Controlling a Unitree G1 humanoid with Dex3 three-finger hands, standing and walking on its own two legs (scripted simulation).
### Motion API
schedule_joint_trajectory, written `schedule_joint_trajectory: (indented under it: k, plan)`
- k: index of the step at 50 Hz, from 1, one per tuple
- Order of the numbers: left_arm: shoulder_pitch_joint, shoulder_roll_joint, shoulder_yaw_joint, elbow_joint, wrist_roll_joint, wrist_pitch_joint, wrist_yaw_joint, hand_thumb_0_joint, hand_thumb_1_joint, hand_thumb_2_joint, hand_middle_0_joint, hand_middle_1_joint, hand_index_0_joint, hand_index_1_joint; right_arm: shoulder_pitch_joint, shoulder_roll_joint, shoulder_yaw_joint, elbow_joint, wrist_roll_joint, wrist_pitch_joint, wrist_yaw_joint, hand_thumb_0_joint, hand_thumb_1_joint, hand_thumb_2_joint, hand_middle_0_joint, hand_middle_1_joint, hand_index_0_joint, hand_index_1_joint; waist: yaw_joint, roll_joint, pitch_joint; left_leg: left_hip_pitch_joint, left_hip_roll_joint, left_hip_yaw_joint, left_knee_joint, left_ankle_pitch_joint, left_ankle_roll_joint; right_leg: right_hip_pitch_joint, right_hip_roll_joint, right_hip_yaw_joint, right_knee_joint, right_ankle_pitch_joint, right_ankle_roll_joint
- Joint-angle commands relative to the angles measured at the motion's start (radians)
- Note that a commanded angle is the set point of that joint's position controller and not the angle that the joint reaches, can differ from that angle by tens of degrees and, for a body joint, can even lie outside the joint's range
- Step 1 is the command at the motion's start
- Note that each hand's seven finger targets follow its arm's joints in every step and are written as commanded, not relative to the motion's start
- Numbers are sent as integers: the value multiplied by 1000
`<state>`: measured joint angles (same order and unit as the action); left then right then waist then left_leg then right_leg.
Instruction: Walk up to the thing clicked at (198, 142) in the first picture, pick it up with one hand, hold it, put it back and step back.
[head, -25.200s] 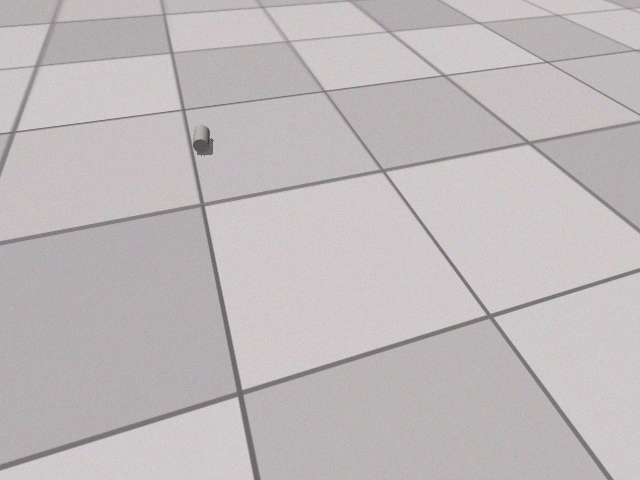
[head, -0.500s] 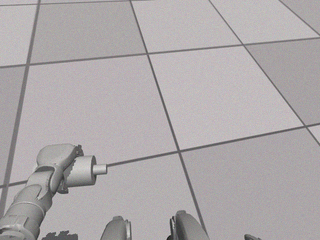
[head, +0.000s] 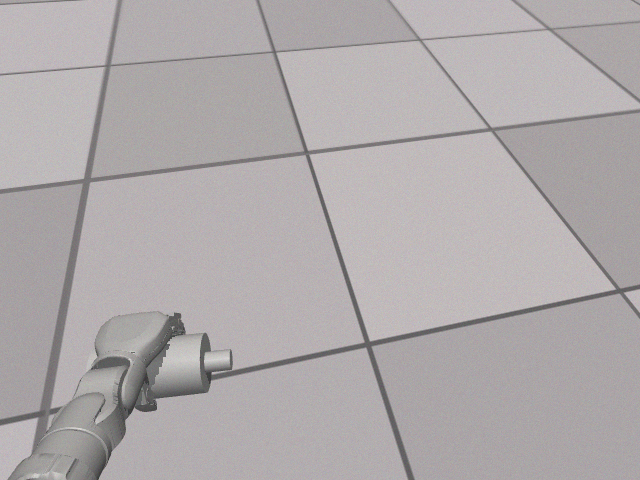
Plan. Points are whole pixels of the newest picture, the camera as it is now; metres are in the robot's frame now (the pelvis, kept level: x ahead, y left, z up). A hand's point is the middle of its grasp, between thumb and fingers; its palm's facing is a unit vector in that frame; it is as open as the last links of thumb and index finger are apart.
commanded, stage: lift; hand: left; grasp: from above
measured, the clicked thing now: (166, 366) +0.33 +0.20 -0.11
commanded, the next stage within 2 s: hold in 0.06 s
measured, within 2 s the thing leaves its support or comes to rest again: neither
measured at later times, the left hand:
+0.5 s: hand (135, 351) +0.33 +0.22 -0.03, palm faces -0.47 -0.03 -0.88, open 11.0 cm
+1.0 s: hand (133, 363) +0.30 +0.21 -0.01, palm faces -0.47 -0.03 -0.88, open 11.0 cm
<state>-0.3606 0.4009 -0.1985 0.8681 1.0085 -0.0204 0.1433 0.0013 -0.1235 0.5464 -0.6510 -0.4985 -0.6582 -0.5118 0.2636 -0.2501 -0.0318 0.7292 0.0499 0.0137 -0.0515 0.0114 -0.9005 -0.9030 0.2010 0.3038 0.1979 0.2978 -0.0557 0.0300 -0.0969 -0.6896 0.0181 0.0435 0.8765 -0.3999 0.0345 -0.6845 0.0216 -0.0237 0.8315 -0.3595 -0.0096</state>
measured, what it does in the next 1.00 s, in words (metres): stands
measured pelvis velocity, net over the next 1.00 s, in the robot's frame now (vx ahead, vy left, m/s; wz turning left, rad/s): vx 0.01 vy -0.01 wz -0.01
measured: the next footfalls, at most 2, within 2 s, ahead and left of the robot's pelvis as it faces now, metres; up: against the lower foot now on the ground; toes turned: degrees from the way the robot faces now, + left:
none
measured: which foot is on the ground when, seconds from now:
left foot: down 0.00-1.00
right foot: down 0.00-1.00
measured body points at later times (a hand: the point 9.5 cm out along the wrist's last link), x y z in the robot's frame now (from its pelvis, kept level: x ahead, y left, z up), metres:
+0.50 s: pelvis +0.02 +0.00 +0.02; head +0.05 -0.01 +0.47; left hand +0.35 +0.22 +0.02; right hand +0.13 -0.27 -0.09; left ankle +0.02 +0.10 -0.70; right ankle +0.03 -0.12 -0.70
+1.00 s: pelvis +0.01 -0.01 +0.04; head +0.03 -0.02 +0.49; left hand +0.32 +0.21 +0.04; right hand +0.14 -0.27 -0.08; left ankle +0.02 +0.10 -0.70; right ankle +0.03 -0.12 -0.70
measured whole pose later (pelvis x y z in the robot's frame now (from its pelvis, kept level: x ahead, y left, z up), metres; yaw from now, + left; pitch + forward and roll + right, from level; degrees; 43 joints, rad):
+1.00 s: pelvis +0.01 -0.01 +0.04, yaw -1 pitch +3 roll +0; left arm -0.23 0.42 -0.23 0.66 0.99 -0.06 -0.01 0.00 -0.11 0.54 -0.63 -0.54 -0.63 -0.55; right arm 0.22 -0.26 -0.02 0.67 0.07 0.08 -0.07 0.01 -0.90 -0.90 0.20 0.30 0.20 0.30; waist 0.00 0.05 -0.03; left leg -0.34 0.00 0.07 0.55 -0.27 0.03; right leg -0.36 0.02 0.00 0.55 -0.25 -0.01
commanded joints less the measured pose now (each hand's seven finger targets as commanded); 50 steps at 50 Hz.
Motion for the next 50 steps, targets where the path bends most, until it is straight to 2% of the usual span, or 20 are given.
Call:
schedule_joint_trajectory:
  k: [1, 3, 4, 8, 9, 13, 17, 19, 22, 25, 29, 30, 31, 33, 38, 40, 41, 43, 47, 50]
  plan:
    - [-299, 224, 88, -198, -5, -12, 23, 0, 594, 861, -1002, -615, -981, -638, 34, -155, -59, -96, 1, -24, -11, 0, -893, -898, 200, 300, 200, 300, 0, 23, -304, 267, -27, -46, -153, 292, -16, 187, 21, 31, -157, 229, -16]
    - [-282, 193, 64, -208, -8, -18, 12, 0, 583, 872, -1010, -593, -981, -623, 28, -153, -58, -107, 3, -21, -9, 0, -895, -899, 200, 300, 200, 300, -7, 28, -288, 298, -22, -49, -169, 312, -19, 182, 24, 26, -168, 232, -18]
    - [-277, 226, 89, -217, -2, -22, 10, 0, 593, 852, -997, -609, -978, -628, 29, -156, -60, -106, 3, -20, -10, 0, -893, -899, 200, 300, 200, 300, 3, 32, -300, 303, -24, -47, -173, 324, -18, 199, 26, 30, -171, 244, -19]
    - [-268, 227, 85, -229, 8, -31, 3, 0, 580, 884, -1001, -603, -975, -631, 16, -158, -62, -114, 3, -16, -9, 0, -895, -899, 200, 300, 200, 300, 6, 20, -290, 330, -30, -41, -189, 362, -16, 240, 21, 33, -192, 287, -16]
    - [-272, 219, 85, -252, 3, -33, 0, 0, 581, 829, -976, -622, -965, -634, 22, -155, -63, -113, 4, -15, -9, 0, -896, -898, 200, 300, 200, 300, 3, 24, -301, 339, -28, -41, -192, 386, -16, 246, 23, 33, -191, 306, -17]
    - [-257, 226, 82, -261, 4, -30, -21, 0, 574, 834, -976, -611, -962, -627, 20, -166, -67, -119, 6, -9, -5, 0, -897, -899, 200, 300, 200, 300, 6, 27, -293, 378, -22, -43, -208, 440, -18, 256, 26, 29, -202, 332, -18]
    - [-240, 222, 83, -272, 0, -33, -34, 0, 568, 874, -976, -630, -957, -650, 0, -162, -64, -134, 9, -2, -5, 0, -897, -899, 200, 300, 200, 300, 16, 13, -254, 367, -30, -39, -245, 383, -17, 295, 24, 32, -231, 304, -18]
    - [-231, 225, 81, -292, -8, -34, -49, 0, 584, 863, -986, -617, -969, -636, -7, -165, -67, -145, 12, 1, -6, 0, -897, -899, 200, 300, 200, 300, 15, 20, -255, 388, -26, -41, -251, 400, -17, 291, 26, 32, -235, 309, -18]
    - [-230, 238, 83, -328, 0, -38, -72, 0, 555, 844, -962, -619, -946, -636, -13, -160, -63, -153, 15, 7, -10, 0, -899, -900, 200, 300, 199, 300, 26, 9, -267, 394, -30, -36, -261, 420, -11, 324, 25, 38, -242, 342, -16]
    - [-217, 227, 81, -343, -8, -39, -82, 0, 581, 842, -969, -632, -959, -644, -23, -158, -59, -163, 16, 10, -12, 0, -897, -899, 200, 300, 200, 300, 25, 13, -234, 401, -28, -35, -287, 396, -14, 330, 27, 35, -259, 312, -20]
    - [-218, 246, 90, -353, -5, -42, -90, 0, 577, 860, -966, -644, -954, -657, -34, -157, -57, -164, 18, 15, -17, 0, -899, -900, 200, 300, 199, 300, 30, 11, -240, 423, -30, -31, -297, 419, -8, 351, 23, 40, -273, 341, -17]
    - [-204, 242, 95, -352, -12, -43, -90, 0, 598, 880, -983, -658, -971, -671, -39, -159, -58, -168, 18, 16, -17, 0, -899, -900, 200, 300, 200, 300, 36, 1, -228, 427, -32, -30, -306, 410, -9, 361, 22, 41, -281, 336, -17]
    - [-233, 226, 77, -388, -14, -45, -92, 0, 595, 896, -982, -659, -968, -675, -39, -153, -56, -168, 17, 16, -18, 0, -898, -900, 200, 300, 199, 300, 27, 13, -238, 432, -28, -31, -310, 402, -11, 357, 24, 39, -282, 326, -18]
    - [-205, 240, 93, -357, -12, -41, -93, 0, 618, 876, -985, -679, -980, -685, -50, -154, -52, -171, 20, 19, -21, 0, -898, -900, 200, 300, 200, 300, 36, 3, -208, 428, -31, -26, -326, 379, -8, 363, 22, 41, -300, 313, -16]
    - [-191, 235, 87, -374, -23, -41, -102, 0, 637, 900, -995, -698, -990, -704, -75, -151, -47, -179, 21, 22, -24, 0, -898, -900, 200, 300, 200, 300, 41, 3, -181, 438, -29, -27, -361, 329, -9, 371, 20, 43, -326, 263, -17]
    - [-201, 225, 73, -392, -20, -45, -110, 0, 610, 902, -984, -688, -974, -698, -79, -152, -47, -180, 20, 23, -26, 0, -899, -900, 200, 300, 199, 300, 36, -2, -198, 465, -30, -26, -366, 344, -8, 382, 18, 45, -331, 277, -17]
    - [-226, 237, 80, -415, -24, -47, -109, 0, 626, 896, -976, -716, -976, -717, -80, -152, -46, -180, 21, 23, -28, 0, -897, -899, 200, 300, 199, 300, 36, -4, -205, 466, -28, -28, -368, 350, -8, 383, 20, 45, -332, 283, -16]
    - [-207, 247, 91, -407, -20, -47, -110, 0, 607, 894, -972, -701, -968, -706, -87, -148, -42, -181, 21, 24, -29, 0, -898, -900, 200, 300, 199, 300, 47, 9, -194, 467, -33, -22, -376, 343, -7, 397, 16, 48, -344, 278, -17]
    - [-193, 228, 82, -389, -26, -45, -106, 0, 644, 904, -988, -736, -991, -733, -106, -148, -39, -184, 21, 25, -30, 0, -898, -900, 199, 300, 199, 300, 41, -18, -150, 467, -30, -25, -398, 298, -8, 393, 16, 45, -365, 235, -15]
    - [-210, 236, 83, -428, -25, -45, -107, 0, 642, 912, -983, -748, -986, -745, -109, -146, -38, -186, 23, 25, -29, 0, -897, -899, 200, 300, 199, 300, 49, -2, -178, 480, -32, -21, -407, 303, -7, 413, 13, 50, -373, 241, -15]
